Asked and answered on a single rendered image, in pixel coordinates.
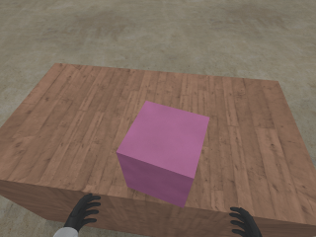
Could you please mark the carton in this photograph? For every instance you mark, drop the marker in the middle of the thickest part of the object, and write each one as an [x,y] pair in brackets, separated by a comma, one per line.
[160,152]

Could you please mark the left robot forearm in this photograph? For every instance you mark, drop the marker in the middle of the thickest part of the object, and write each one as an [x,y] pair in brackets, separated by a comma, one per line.
[66,232]

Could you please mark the left robot hand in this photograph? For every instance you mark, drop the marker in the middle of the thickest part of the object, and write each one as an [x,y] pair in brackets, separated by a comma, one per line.
[76,217]

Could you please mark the pedestal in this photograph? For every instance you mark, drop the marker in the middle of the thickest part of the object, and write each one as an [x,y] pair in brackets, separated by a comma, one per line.
[61,144]

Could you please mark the right robot hand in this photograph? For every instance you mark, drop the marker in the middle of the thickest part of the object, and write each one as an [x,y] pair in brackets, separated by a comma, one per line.
[250,227]

